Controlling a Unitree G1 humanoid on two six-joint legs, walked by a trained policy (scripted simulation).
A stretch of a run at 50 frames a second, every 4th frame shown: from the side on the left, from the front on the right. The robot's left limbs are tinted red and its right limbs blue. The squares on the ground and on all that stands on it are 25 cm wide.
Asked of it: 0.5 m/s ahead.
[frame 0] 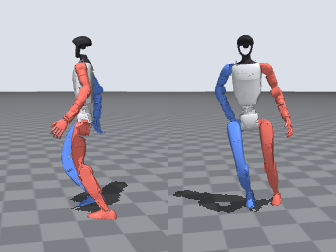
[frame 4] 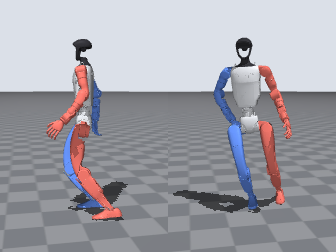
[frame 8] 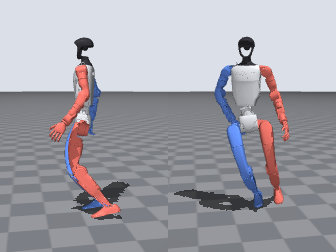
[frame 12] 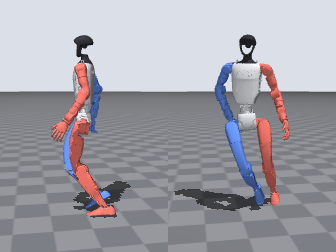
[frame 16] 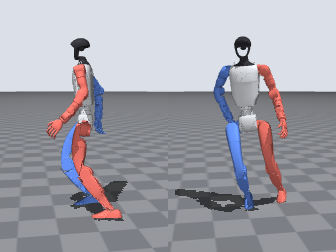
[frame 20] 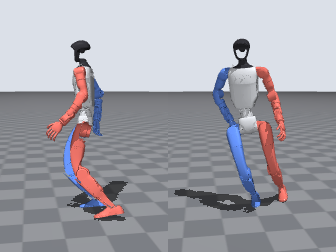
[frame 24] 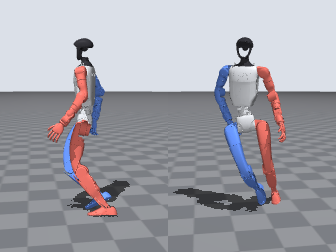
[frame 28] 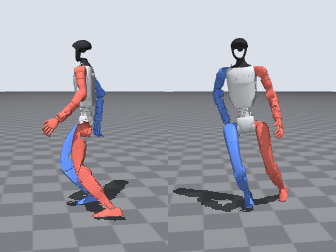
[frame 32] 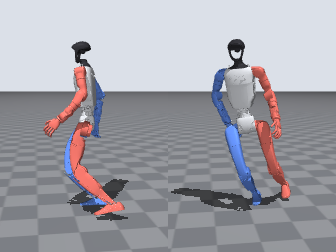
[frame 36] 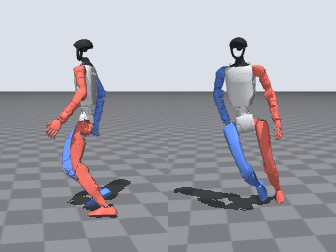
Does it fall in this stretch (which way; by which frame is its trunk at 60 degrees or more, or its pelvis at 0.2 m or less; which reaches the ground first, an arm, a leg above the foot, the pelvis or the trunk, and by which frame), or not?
no
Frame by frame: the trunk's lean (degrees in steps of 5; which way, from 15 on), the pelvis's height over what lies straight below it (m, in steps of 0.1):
0: 5, 0.7
4: 5, 0.7
8: 0, 0.7
12: 5, 0.7
16: 5, 0.7
20: 5, 0.7
24: 5, 0.7
28: 5, 0.7
32: 10, 0.7
36: 5, 0.7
